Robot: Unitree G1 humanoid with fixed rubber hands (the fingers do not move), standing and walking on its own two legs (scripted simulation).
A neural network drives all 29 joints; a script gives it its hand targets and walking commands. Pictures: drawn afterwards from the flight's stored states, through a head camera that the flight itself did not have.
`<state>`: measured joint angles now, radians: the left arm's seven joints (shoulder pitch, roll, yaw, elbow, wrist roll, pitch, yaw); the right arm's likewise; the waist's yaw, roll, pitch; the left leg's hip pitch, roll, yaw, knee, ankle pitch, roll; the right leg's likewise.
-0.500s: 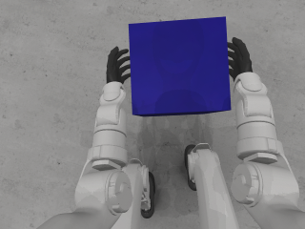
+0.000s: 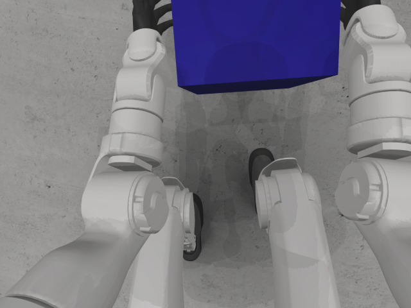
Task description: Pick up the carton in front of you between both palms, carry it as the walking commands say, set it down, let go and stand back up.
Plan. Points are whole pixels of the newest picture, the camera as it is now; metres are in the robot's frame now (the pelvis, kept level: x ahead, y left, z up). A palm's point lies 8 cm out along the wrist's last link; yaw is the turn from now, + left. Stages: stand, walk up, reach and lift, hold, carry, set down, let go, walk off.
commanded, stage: set down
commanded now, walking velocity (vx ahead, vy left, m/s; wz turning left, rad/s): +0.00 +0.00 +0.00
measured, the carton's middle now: (245, 28) +0.54 -0.14 -0.22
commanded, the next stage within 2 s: none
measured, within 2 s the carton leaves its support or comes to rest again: rests again in 0.66 s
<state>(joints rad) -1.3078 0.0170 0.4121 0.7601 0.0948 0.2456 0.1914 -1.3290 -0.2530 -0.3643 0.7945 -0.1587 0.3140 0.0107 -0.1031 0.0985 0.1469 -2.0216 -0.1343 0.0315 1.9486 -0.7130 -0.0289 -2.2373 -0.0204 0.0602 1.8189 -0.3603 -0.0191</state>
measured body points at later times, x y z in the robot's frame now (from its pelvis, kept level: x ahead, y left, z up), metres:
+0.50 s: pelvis -0.01 +0.01 -0.06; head +0.37 -0.07 +0.16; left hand +0.57 +0.01 -0.24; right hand +0.53 -0.29 -0.24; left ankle +0.06 +0.12 -0.42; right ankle +0.15 -0.12 -0.42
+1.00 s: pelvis -0.02 +0.01 -0.07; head +0.36 -0.06 +0.14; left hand +0.57 +0.02 -0.26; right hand +0.52 -0.29 -0.26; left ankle +0.06 +0.12 -0.42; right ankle +0.15 -0.12 -0.42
